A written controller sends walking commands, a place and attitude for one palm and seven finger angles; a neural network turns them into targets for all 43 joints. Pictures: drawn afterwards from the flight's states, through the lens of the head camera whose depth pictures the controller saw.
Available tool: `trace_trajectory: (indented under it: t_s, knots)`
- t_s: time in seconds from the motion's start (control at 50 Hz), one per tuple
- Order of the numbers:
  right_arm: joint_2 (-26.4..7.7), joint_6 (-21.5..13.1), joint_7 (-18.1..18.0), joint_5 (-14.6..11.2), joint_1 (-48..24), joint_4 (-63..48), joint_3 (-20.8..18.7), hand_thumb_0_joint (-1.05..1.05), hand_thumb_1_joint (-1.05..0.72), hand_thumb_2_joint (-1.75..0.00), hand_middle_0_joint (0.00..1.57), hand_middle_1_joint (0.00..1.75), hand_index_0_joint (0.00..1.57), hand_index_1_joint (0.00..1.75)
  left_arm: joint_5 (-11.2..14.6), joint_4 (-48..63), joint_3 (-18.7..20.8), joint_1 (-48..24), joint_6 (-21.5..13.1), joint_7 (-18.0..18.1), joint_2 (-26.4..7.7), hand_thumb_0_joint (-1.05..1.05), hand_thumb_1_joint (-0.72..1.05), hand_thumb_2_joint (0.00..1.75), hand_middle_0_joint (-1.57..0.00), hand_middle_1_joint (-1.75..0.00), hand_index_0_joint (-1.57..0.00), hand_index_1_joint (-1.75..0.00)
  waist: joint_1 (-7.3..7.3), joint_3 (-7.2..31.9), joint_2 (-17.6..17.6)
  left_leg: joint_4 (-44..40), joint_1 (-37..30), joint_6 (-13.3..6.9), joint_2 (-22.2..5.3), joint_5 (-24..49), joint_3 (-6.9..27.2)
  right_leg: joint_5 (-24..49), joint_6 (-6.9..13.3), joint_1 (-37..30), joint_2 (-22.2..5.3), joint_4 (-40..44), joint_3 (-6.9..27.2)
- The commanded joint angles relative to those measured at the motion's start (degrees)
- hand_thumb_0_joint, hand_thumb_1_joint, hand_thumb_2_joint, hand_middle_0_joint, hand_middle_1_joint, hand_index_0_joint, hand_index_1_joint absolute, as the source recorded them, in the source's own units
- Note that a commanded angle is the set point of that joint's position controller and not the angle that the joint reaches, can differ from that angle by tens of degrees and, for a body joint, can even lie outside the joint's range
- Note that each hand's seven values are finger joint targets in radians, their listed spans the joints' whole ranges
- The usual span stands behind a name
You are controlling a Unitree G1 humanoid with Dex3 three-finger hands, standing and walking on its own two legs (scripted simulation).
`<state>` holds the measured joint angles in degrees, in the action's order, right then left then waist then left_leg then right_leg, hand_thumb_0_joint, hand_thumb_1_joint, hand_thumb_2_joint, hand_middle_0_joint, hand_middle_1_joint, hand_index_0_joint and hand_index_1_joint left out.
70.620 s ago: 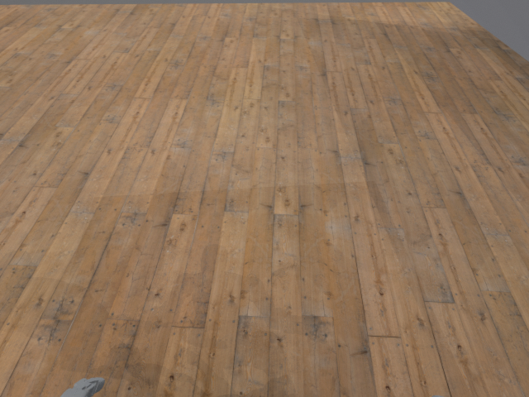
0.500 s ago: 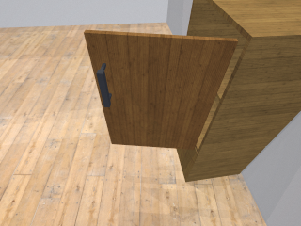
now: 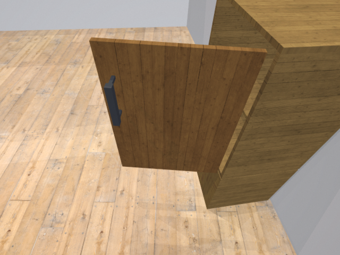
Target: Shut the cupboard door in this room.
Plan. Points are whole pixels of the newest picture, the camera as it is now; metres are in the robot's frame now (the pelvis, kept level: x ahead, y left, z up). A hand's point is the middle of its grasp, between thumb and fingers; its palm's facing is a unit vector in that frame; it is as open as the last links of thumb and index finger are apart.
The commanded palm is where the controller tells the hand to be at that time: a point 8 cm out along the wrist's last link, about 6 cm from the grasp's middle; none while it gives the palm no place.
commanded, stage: look again from close up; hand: left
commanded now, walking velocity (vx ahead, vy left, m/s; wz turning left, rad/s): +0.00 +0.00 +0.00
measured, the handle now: (114, 101) +0.50 +0.20 +0.06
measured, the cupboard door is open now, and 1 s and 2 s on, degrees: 78 78 78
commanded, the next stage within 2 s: shuffle to correct the standing spot in 0.02 s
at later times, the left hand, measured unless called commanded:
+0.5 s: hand out of the picture +0.01 +0.16 -0.19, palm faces +0.04 -0.99 -0.16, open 7.4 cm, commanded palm none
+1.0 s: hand out of the picture +0.08 +0.21 -0.17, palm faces +0.01 -0.96 -0.27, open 7.3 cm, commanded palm none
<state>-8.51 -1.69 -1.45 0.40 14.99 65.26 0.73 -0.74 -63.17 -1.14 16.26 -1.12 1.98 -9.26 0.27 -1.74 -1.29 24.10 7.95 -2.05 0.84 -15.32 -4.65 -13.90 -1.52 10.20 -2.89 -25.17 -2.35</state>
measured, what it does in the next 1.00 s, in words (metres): stands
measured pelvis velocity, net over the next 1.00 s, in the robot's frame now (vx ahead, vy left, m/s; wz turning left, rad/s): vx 0.00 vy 0.00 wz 0.01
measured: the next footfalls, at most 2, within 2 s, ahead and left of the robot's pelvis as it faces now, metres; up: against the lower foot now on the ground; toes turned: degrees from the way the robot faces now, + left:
none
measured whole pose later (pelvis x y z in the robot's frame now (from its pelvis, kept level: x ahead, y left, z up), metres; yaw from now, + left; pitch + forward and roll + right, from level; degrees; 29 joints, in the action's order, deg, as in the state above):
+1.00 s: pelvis +0.00 +0.00 -0.01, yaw +0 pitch -1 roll +0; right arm -12.6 -0.1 -1.7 1.1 11.3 55.2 -3.2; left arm -1.2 -52.2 1.3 12.3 0.1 2.0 -14.2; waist -1.0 -2.1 -0.7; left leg 35.0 13.0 -1.8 -0.3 -21.0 -3.9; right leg -18.9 -0.8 14.3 -2.5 -34.5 -3.3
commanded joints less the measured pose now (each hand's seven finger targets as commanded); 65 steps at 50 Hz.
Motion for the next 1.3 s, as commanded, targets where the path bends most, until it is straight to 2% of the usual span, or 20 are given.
trace_trajectory:
  t_s: [0.0, 0.1, 0.14, 0.2, 0.28, 0.36, 0.4, 0.44, 0.48, 0.56, 0.7, 0.74, 0.76, 0.78, 0.82, 0.86, 0.9, 1.0, 1.14, 1.28]
  knots:
    - [-5.91, -0.48, -0.23, 0.04, 2.99, -1.4, -1.01, 0.0, -0.9, -0.9, 0.2, 0.3, 0.2, 0.3, 0.07, 1.46, 1.15, 3.58, -0.38, 0.5, -5.11, 0.0, 0.9, 0.9, -0.2, -0.3, -0.2, -0.3, 0.02, -1.63, 1.38, -5.11, 2.48, 0.06, -6.76, 12.16, 6.01, 11.13, 2.83, -0.74, -3.94, 2.88, 4.11]
    - [-6.01, -0.48, -0.17, 0.04, 3.05, -1.31, -1.01, 0.0, -0.9, -0.9, 0.2, 0.3, 0.2, 0.3, 0.03, 1.57, 1.26, 3.45, -0.49, 0.46, -5.41, 0.0, 0.9, 0.9, -0.2, -0.3, -0.2, -0.3, 0.06, -1.09, 0.59, -5.38, 2.0, 0.14, -6.75, 11.9, 5.85, 11.65, 2.86, -1.39, -4.06, 3.27, 4.18]
    - [-6.06, -0.14, 0.02, 0.29, 3.9, -0.77, -0.99, 0.0, -0.9, -0.9, 0.2, 0.3, 0.2, 0.3, -0.17, 1.25, 1.39, 4.17, -0.22, 0.31, -4.96, 0.0, 0.9, 0.9, -0.2, -0.3, -0.2, -0.3, 0.02, -0.64, 1.23, -5.05, 1.96, -0.08, -6.41, 3.82, 5.49, 3.51, 3.27, -1.2, -3.53, 2.54, 3.57]
    - [-6.25, 0.53, 0.38, 0.48, 3.94, -1.27, -1.34, 0.0, -0.9, -0.9, 0.2, 0.3, 0.2, 0.3, -0.6, 1.76, 1.91, 4.56, 0.2, -0.23, -5.15, 0.0, 0.9, 0.9, -0.2, -0.3, -0.2, -0.3, 0.19, -6.12, 1.4, -5.83, 6.44, -0.84, -6.11, -10.68, 6.28, -9.77, 4.13, 2.83, -2.9, 2.71, 4.11]
    - [-5.63, 0.29, 0.48, 0.58, 4.58, -2.32, -1.53, 0.0, -0.9, -0.9, 0.2, 0.3, 0.2, 0.3, -0.63, 2.28, 2.69, 6.3, -0.12, -0.66, -5.2, 0.0, 0.9, 0.9, -0.2, -0.3, -0.2, -0.3, 0.46, -8.22, 0.52, -2.46, 9.12, -1.33, -5.07, -10.48, 5.49, -10.99, 5.62, 3.39, -3.37, 2.18, 5.74]
    - [-4.38, -0.86, -0.07, 0.39, 6.15, -2.42, -1.12, 0.0, -0.9, -0.9, 0.2, 0.3, 0.2, 0.3, -0.42, 1.71, 3.2, 8.01, -0.64, -0.36, -5.34, 0.0, 0.9, 0.9, -0.2, -0.3, -0.2, -0.3, 0.31, -3.59, -1.45, 3.71, 7.21, -0.81, -4.22, 7.61, 2.78, 9.56, 6.36, -1.8, -4.37, -2.51, 5.03]
    - [-4.84, -1.18, -0.77, 0.32, 8.26, -1.35, -1.06, 0.0, -0.9, -0.9, 0.2, 0.3, 0.2, 0.3, -0.31, 1.61, 2.78, 8.07, -0.65, 0.22, -3.96, 0.0, 0.9, 0.9, -0.2, -0.3, -0.2, -0.3, -0.43, 0.03, 1.89, 4.21, 0.53, -0.62, -6.02, 26.57, 3.76, 23.7, 5.03, -1.22, -3.25, -7.78, 2.01]
    - [-5.65, -1.03, -1.62, 0.03, 9.72, -0.62, -1.22, 0.0, -0.9, -0.9, 0.2, 0.3, 0.2, 0.3, 0.14, 1.89, 2.45, 7.28, -0.61, 0.87, -3.28, 0.0, 0.9, 0.9, -0.2, -0.3, -0.2, -0.3, -0.6, 1.64, 5.72, 4.75, -4.09, -0.64, -7.82, 47.72, 4.5, 25.74, 3.34, -0.85, -2.43, -8.45, 0.8]
    - [-6.01, -0.7, -2.18, -0.3, 8.53, -1.28, -1.7, 0.0, -0.9, -0.9, 0.2, 0.3, 0.2, 0.3, 0.41, 1.99, 2.87, 7.33, -0.49, 1.44, -4.68, 0.0, 0.9, 0.9, -0.2, -0.3, -0.2, -0.3, 0.0, 0.41, 4.46, 5.42, -4.13, -0.09, -7.75, 54.34, 4.57, 29.64, 2.72, -1.69, -2.66, -6.55, 1.41]
    - [-4.93, 0.19, -2.2, -0.26, 7.01, -2.96, -2.87, 0.0, -0.9, -0.9, 0.2, 0.3, 0.2, 0.3, 0.15, 3.14, 3.26, 6.5, 0.23, 1.68, -4.64, 0.0, 0.9, 0.9, -0.2, -0.3, -0.2, -0.3, -0.27, -0.89, 1.61, 3.84, -3.05, 0.04, -7.19, 45.46, 3.46, 33.89, 2.58, -0.57, -3.83, -7.04, 2.28]
    - [-5.43, 0.18, -1.81, 0.35, 5.46, -4.86, -3.57, 0.0, -0.9, -0.9, 0.2, 0.3, 0.2, 0.3, -0.11, 6.56, 3.83, 3.67, 0.74, 1.21, -3.41, 0.0, 0.9, 0.9, -0.2, -0.3, -0.2, -0.3, -0.1, 1.77, 4.19, 2.19, -6.29, -2.16, -9.51, 44.57, 5.23, 14.36, 2.27, 2.69, -1.7, -6.23, 1.96]
    - [-5.59, 0.09, -1.87, 0.3, 5.04, -5.22, -3.33, 0.0, -0.9, -0.9, 0.2, 0.3, 0.2, 0.3, 0.03, 6.49, 3.89, 4.5, 0.4, 1.14, -4.38, 0.0, 0.9, 0.9, -0.2, -0.3, -0.2, -0.3, 0.27, 4.06, 3.0, 3.42, -4.69, -1.24, -8.5, 40.95, 5.02, 24.01, 3.11, -1.09, -2.95, -4.53, 3.51]
    - [-13.45, -0.31, -1.13, 0.49, 1.65, -10.12, -4.48, 0.0, -0.9, -0.9, 0.2, 0.3, 0.2, 0.3, -0.45, 10.21, 3.64, 2.8, 0.28, 1.22, -15.57, 0.0, 0.9, 0.9, -0.2, -0.3, -0.2, -0.3, -0.07, 2.21, 0.35, 2.69, -0.97, 0.75, -6.31, 45.47, 7.56, 24.13, 3.39, -3.76, -0.38, -6.38, -0.34]
    - [-13.91, -1.37, -1.17, 0.59, 1.33, -11.23, -6.37, 0.0, -0.9, -0.9, 0.2, 0.3, 0.2, 0.3, -0.57, 11.76, 4.28, 3.58, 0.53, 1.38, -10.45, 0.0, 0.9, 0.9, -0.2, -0.3, -0.2, -0.3, 0.11, 6.28, -1.2, 7.12, -2.54, 1.04, -8.22, 46.14, 6.84, 22.92, 3.39, -0.47, -1.69, -9.53, 0.78]
    - [-11.55, -0.92, -1.22, 0.46, 1.91, -12.0, -6.35, 0.0, -0.9, -0.9, 0.2, 0.3, 0.2, 0.3, -0.3, 12.75, 4.34, 3.07, 0.14, 1.35, -10.42, 0.0, 0.9, 0.9, -0.2, -0.3, -0.2, -0.3, -0.43, 12.66, 3.36, 10.41, -3.6, -0.4, -7.18, 41.61, 6.2, 28.12, 4.58, -2.14, -3.04, -8.55, 1.78]
    - [-10.17, -0.13, -0.87, 0.64, -0.84, -13.86, -5.67, 0.0, -0.9, -0.9, 0.2, 0.3, 0.2, 0.3, -0.33, 13.34, 4.51, 2.52, 0.05, 1.2, -11.67, 0.0, 0.9, 0.9, -0.2, -0.3, -0.2, -0.3, 0.49, 8.35, -1.14, 11.96, 4.41, -0.2, -4.59, 25.37, 4.45, 33.8, 6.02, -4.07, -5.73, -6.83, 5.71]
    - [-10.21, 0.56, -0.64, 0.61, -2.43, -14.61, -5.67, 0.0, -0.9, -0.9, 0.2, 0.3, 0.2, 0.3, -0.41, 14.46, 5.09, -0.86, 0.28, 0.95, -14.0, 0.0, 0.9, 0.9, -0.2, -0.3, -0.2, -0.3, -0.99, 4.48, -1.51, 9.66, 7.31, 0.18, -3.71, 10.46, 4.26, 26.14, 7.28, -0.52, -7.95, -4.74, 8.09]
    - [-14.56, 0.21, 0.35, 1.02, -6.24, -14.92, -5.39, 0.0, -0.9, -0.9, 0.2, 0.3, 0.2, 0.3, -0.56, 15.31, 4.48, -5.79, 0.43, 0.1, -14.91, 0.0, 0.9, 0.9, -0.2, -0.3, -0.2, -0.3, -0.68, 0.2, 2.18, 1.38, 7.27, -1.65, -7.08, 7.34, 8.79, 3.78, 4.09, 4.61, -2.79, -1.96, 4.95]
    - [-18.46, 0.38, 1.22, 1.06, -9.05, -14.59, -4.92, 0.0, -0.9, -0.9, 0.2, 0.3, 0.2, 0.3, -0.69, 13.55, 3.97, -6.9, 0.18, -0.88, -17.46, 0.0, 0.9, 0.9, -0.2, -0.3, -0.2, -0.3, -0.55, -1.96, 2.64, -5.32, 10.37, -1.18, -6.65, -10.14, 10.27, -7.39, 3.61, 5.37, -3.07, 3.01, 5.53]
    - [-18.17, 0.44, 1.5, 0.96, -7.01, -11.9, -4.09, 0.0, -0.9, -0.9, 0.2, 0.3, 0.2, 0.3, -0.57, 10.98, 3.33, -5.66, -0.07, -1.13, -17.45, 0.0, 0.9, 0.9, -0.2, -0.3, -0.2, -0.3, -0.89, 0.26, 0.38, -4.94, 8.4, -0.86, -6.22, -9.29, 9.33, -10.09, 3.43, 6.09, -4.26, 6.1, 6.67]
